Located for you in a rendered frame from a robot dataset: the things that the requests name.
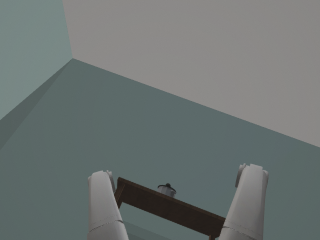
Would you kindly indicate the robot right thigh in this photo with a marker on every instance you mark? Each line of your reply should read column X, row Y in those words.
column 245, row 218

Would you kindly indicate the robot right shin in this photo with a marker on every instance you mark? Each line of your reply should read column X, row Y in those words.
column 267, row 173

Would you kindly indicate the pot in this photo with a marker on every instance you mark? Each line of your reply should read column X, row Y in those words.
column 166, row 191

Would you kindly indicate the table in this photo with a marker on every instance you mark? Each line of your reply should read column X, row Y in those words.
column 168, row 208

